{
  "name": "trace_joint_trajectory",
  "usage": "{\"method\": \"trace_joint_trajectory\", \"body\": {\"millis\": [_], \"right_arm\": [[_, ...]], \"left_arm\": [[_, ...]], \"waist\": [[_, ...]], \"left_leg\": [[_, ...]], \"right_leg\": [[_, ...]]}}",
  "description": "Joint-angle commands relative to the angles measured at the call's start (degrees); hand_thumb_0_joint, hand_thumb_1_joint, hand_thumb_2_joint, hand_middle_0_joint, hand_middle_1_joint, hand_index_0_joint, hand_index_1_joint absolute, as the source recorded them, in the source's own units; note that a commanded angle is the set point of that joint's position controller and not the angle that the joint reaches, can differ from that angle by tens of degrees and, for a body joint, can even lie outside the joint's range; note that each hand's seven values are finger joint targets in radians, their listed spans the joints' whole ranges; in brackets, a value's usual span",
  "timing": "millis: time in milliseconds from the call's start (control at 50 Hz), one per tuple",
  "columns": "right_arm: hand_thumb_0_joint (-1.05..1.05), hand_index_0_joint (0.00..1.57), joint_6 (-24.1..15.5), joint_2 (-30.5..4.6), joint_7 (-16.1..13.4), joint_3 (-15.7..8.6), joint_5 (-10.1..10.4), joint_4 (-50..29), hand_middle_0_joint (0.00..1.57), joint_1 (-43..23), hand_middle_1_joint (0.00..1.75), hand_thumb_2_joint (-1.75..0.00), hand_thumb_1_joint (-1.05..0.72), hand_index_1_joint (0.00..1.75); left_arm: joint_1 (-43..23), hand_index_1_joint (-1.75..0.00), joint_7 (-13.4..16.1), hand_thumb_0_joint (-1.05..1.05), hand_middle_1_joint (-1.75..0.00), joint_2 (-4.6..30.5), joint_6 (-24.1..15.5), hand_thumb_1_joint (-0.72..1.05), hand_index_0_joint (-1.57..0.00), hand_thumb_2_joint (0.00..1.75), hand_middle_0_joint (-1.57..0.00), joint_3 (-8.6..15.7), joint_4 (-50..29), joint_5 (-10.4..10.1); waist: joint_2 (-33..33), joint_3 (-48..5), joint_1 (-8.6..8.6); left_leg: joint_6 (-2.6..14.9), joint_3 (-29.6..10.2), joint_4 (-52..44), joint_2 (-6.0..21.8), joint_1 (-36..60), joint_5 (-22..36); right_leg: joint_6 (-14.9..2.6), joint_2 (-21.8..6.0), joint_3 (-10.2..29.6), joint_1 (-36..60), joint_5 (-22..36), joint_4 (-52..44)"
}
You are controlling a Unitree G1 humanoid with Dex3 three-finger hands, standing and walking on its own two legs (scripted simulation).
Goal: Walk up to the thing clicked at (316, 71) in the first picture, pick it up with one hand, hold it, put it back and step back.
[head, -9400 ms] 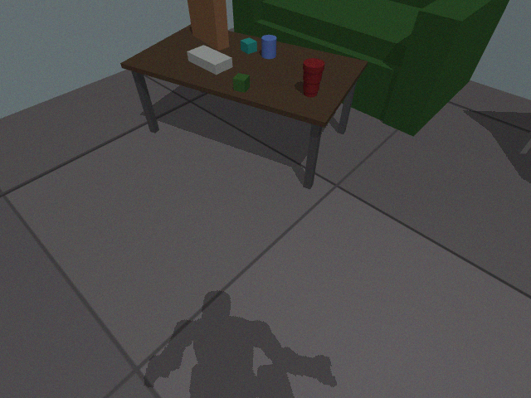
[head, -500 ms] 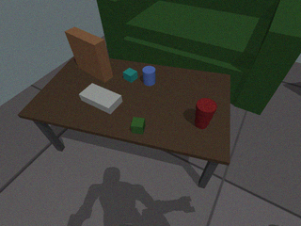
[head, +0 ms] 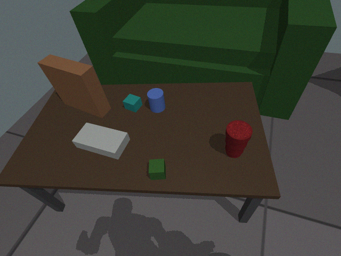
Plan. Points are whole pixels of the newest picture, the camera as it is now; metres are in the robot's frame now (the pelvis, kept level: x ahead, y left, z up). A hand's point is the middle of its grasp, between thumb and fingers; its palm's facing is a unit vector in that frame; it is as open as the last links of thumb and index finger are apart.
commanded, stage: walk up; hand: right
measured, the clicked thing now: (236, 141) +0.56 -0.24 -0.23
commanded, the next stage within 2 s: none
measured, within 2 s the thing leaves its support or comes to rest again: neither
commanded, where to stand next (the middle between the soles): +0.09 +0.04 m, yaw -7 degrees
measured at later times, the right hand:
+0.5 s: hand out of the picture +0.10 -0.21 -0.11, palm faces +0.07 +0.87 -0.48, open 7.4 cm
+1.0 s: hand out of the picture +0.04 -0.21 -0.15, palm faces +0.12 +0.92 -0.38, open 7.4 cm
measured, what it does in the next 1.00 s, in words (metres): steps on the spot: left foot, then right foot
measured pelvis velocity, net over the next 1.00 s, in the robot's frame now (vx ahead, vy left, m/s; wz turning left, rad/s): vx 0.03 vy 0.05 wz -0.18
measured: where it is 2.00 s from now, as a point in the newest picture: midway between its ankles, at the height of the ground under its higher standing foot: outside the picture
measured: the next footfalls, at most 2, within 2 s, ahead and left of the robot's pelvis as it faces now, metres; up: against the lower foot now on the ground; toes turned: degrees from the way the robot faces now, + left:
left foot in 0.26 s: +0.12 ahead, +0.21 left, +0.00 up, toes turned -3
right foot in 0.66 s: +0.05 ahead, -0.08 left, +0.00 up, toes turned -10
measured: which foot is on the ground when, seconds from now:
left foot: up 0.00-0.24, down 0.26-0.68, up 0.70-0.92, down 0.94-1.00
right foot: down 0.00-0.30, up 0.32-0.64, down 0.66-1.00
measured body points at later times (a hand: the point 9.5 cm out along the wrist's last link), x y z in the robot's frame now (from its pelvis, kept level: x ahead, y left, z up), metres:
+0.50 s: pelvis +0.05 +0.08 +0.00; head +0.11 +0.11 +0.44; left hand +0.20 +0.39 -0.13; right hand +0.10 -0.26 -0.08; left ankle +0.08 +0.21 -0.72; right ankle +0.01 -0.08 -0.66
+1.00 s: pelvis +0.03 +0.05 +0.00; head +0.06 +0.05 +0.44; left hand +0.19 +0.34 -0.12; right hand +0.04 -0.26 -0.13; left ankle +0.07 +0.18 -0.72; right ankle +0.02 -0.06 -0.71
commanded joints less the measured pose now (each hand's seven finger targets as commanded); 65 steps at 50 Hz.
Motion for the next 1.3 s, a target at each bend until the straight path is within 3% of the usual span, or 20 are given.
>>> {"method": "trace_joint_trajectory", "body": {"millis": [0,160,220,260,280,300,380,580,640,660,680,700,760,900,940,960,980,1080,1160,1280], "right_arm": [[0.00,0.20,-0.1,-12.6,-2.1,-3.5,-0.7,-4.7,0.20,0.6,0.30,-0.90,-0.90,0.30],[0.00,0.20,-1.8,-8.9,-2.6,-2.2,1.1,-1.5,0.20,-1.2,0.30,-0.90,-0.90,0.30],[0.00,0.20,-3.1,-9.8,-3.5,-2.8,1.2,0.5,0.20,1.7,0.30,-0.90,-0.90,0.30],[0.00,0.20,-4.1,-16.3,-4.4,-4.3,0.0,0.4,0.20,2.1,0.30,-0.90,-0.90,0.30],[0.00,0.20,-4.3,-19.5,-4.3,-4.5,0.7,-0.8,0.20,-0.8,0.30,-0.90,-0.90,0.30],[0.00,0.20,-4.5,-21.4,-4.3,-5.3,1.0,-1.2,0.20,-4.4,0.30,-0.90,-0.90,0.30],[0.00,0.20,-5.1,-16.6,-5.3,-3.8,0.4,-1.4,0.20,-6.2,0.30,-0.90,-0.90,0.30],[0.00,0.20,-4.6,-17.5,-5.4,-3.6,0.5,-3.4,0.20,-3.6,0.30,-0.90,-0.90,0.30],[0.00,0.20,-3.8,-13.7,-5.1,-1.9,1.4,-5.0,0.20,-6.6,0.30,-0.90,-0.90,0.30],[0.00,0.20,-3.6,-10.1,-5.3,-0.8,2.0,-6.0,0.20,-6.9,0.30,-0.90,-0.90,0.30],[0.00,0.20,-3.1,-11.4,-6.5,-1.2,2.0,-5.6,0.20,-10.2,0.30,-0.90,-0.90,0.30],[0.00,0.20,-3.4,-13.2,-6.8,-1.9,1.6,-4.1,0.20,-9.2,0.30,-0.90,-0.90,0.30],[0.00,0.20,-3.9,-12.6,-6.2,-1.4,2.3,-0.2,0.20,-4.5,0.30,-0.90,-0.90,0.30],[0.00,0.20,-6.1,-10.2,-5.5,-0.5,1.0,3.9,0.20,0.2,0.30,-0.90,-0.90,0.30],[0.00,0.20,-7.0,-14.6,-5.6,-1.3,-0.5,3.6,0.20,-1.4,0.30,-0.90,-0.90,0.30],[0.00,0.20,-7.0,-18.1,-5.3,-1.5,-0.1,2.4,0.20,-5.4,0.30,-0.90,-0.90,0.30],[0.00,0.20,-6.8,-19.0,-5.0,-2.0,0.0,1.9,0.20,-9.7,0.30,-0.90,-0.90,0.30],[0.00,0.20,-6.1,-10.6,-4.2,0.9,1.3,3.6,0.20,-11.2,0.30,-0.90,-0.90,0.30],[0.00,0.20,-5.0,-10.2,-3.4,0.9,0.8,6.5,0.20,-9.7,0.30,-0.90,-0.90,0.30],[0.00,0.20,-5.1,-9.1,-2.9,1.7,1.2,8.6,0.20,-11.3,0.30,-0.90,-0.90,0.30]], "left_arm": [[4.5,-0.30,1.9,0.00,-0.30,17.0,-0.2,0.90,-0.20,0.90,-0.20,4.6,-4.3,-1.0],[-0.9,-0.30,0.7,0.00,-0.30,13.8,0.6,0.90,-0.20,0.90,-0.20,2.9,-6.2,-0.4],[-4.4,-0.30,0.2,0.00,-0.30,13.7,2.7,0.90,-0.20,0.90,-0.20,2.7,-7.6,-1.3],[-4.6,-0.30,0.1,0.00,-0.30,8.8,4.1,0.90,-0.20,0.90,-0.20,1.6,-9.1,-2.0],[-4.4,-0.30,0.7,0.00,-0.30,9.6,5.0,0.90,-0.20,0.90,-0.20,2.0,-8.3,-1.7],[-4.5,-0.30,1.1,0.00,-0.30,12.6,5.6,0.90,-0.20,0.90,-0.20,2.7,-7.1,-1.3],[-2.1,-0.30,-0.6,0.00,-0.30,11.5,5.9,0.90,-0.20,0.90,-0.20,3.3,-4.2,-2.1],[-4.7,-0.30,-2.1,0.00,-0.30,10.3,5.3,0.90,-0.20,0.90,-0.20,3.6,-4.0,-0.6],[1.6,-0.30,-1.9,0.00,-0.30,13.6,4.4,0.90,-0.20,0.90,-0.20,5.3,-1.1,0.1],[0.4,-0.30,-1.9,0.00,-0.30,18.2,4.0,0.90,-0.20,0.90,-0.20,6.5,-2.6,0.9],[-2.1,-0.30,-1.9,0.00,-0.30,18.6,4.2,0.90,-0.20,0.90,-0.20,5.9,-3.9,0.3],[-4.4,-0.30,-2.0,0.00,-0.30,19.0,4.3,0.90,-0.20,0.90,-0.20,5.7,-4.5,0.3],[-7.7,-0.30,-1.5,0.00,-0.30,12.9,4.4,0.90,-0.20,0.90,-0.20,4.4,-5.4,0.0],[-9.2,-0.30,-1.6,0.00,-0.30,12.1,4.6,0.90,-0.20,0.90,-0.20,3.6,-5.2,-1.4],[-9.4,-0.30,-1.7,0.00,-0.30,6.6,4.9,0.90,-0.20,0.90,-0.20,2.0,-5.6,-2.5],[-8.4,-0.30,-1.2,0.00,-0.30,8.4,5.6,0.90,-0.20,0.90,-0.20,2.5,-3.8,-2.5],[-7.8,-0.30,-1.0,0.00,-0.30,10.9,5.6,0.90,-0.20,0.90,-0.20,3.2,-2.0,-1.9],[-7.7,-0.30,-2.1,0.00,-0.30,10.8,3.5,0.90,-0.20,0.90,-0.20,3.1,1.2,-1.4],[-13.2,-0.30,-2.3,0.00,-0.30,10.4,3.2,0.90,-0.20,0.90,-0.20,1.8,2.4,-1.2],[-14.1,-0.30,-2.2,0.00,-0.30,10.7,2.3,0.90,-0.20,0.90,-0.20,1.6,6.1,-1.1]], "waist": [[-11.9,-3.4,3.32],[-17.7,-7.2,2.19],[-16.3,-9.2,-0.12],[-0.5,-8.9,-0.69],[5.1,-9.0,-0.12],[6.1,-7.2,0.28],[4.3,-3.8,2.52],[6.6,-10.5,1.16],[-4.3,-12.0,5.39],[-17.8,-9.7,5.30],[-15.4,-9.2,6.18],[-16.2,-7.4,5.27],[-14.4,-5.4,2.52],[-15.3,-9.8,0.84],[-1.5,-10.6,1.77],[2.1,-7.7,2.92],[2.5,-5.0,3.66],[-2.7,-5.9,4.52],[-4.2,-4.9,1.59],[-10.6,-5.4,2.01]], "left_leg": [[-0.98,-9.8,15.9,2.5,-18.3,-6.9],[-1.41,-3.4,-2.2,1.2,-5.3,3.1],[-1.18,0.2,-13.6,-1.7,2.3,18.5],[2.97,-19.1,-20.5,12.1,4.6,29.6],[11.36,-31.4,-24.8,23.8,-0.5,31.2],[16.91,-35.9,-25.8,27.4,-3.9,28.6],[8.81,-15.0,-18.8,14.2,-1.6,38.0],[10.69,-12.5,-10.9,16.0,4.9,47.5],[4.20,-5.9,1.8,9.8,-9.0,31.2],[0.26,-1.5,12.6,2.4,-21.2,10.2],[0.25,-6.7,15.1,0.1,-19.9,-8.9],[-0.02,-8.2,16.0,1.4,-15.1,-10.5],[0.02,-8.3,14.3,-0.6,-15.8,-3.9],[-0.16,-3.3,-19.5,-1.6,0.8,14.8],[4.76,-25.6,-26.3,11.3,7.7,25.5],[12.13,-33.8,-27.4,19.1,0.3,20.7],[15.52,-35.3,-27.6,21.5,-7.4,17.4],[0.58,-11.2,-16.9,3.5,-8.5,19.1],[1.00,-11.3,-22.3,2.5,0.8,6.0],[0.11,-9.2,-21.9,2.1,1.1,16.6]], "right_leg": [[-13.46,-21.5,36.4,11.5,-3.5,-18.8],[-8.91,-11.5,13.8,3.6,28.4,-6.4],[-6.19,-8.5,11.3,-0.1,25.6,3.5],[-0.30,0.3,8.8,-9.3,7.4,16.9],[1.18,3.5,9.1,-9.0,-21.9,24.0],[1.10,0.9,12.3,-7.9,-23.8,29.8],[0.28,1.5,12.6,-11.7,-15.3,31.6],[1.05,-0.5,1.9,-1.1,-14.0,6.1],[-1.87,-3.1,7.7,15.3,4.2,-8.3],[-6.97,-14.5,28.5,17.5,11.7,-11.5],[-14.68,-21.0,33.9,11.4,14.7,-12.9],[-16.32,-21.9,33.5,5.7,15.6,-12.1],[-10.87,-12.9,18.2,8.0,20.4,-7.5],[-7.41,-11.9,13.7,6.2,20.0,1.0],[-0.44,-5.5,9.3,-4.5,5.3,10.1],[0.83,-2.2,5.7,-3.1,-17.7,10.7],[0.65,-4.2,7.1,2.2,-19.5,12.6],[-2.39,-7.5,13.1,11.4,1.0,-10.8],[-1.91,-9.4,14.6,0.2,-16.1,-16.0],[-1.29,-10.4,14.0,6.3,-5.5,-20.4]]}}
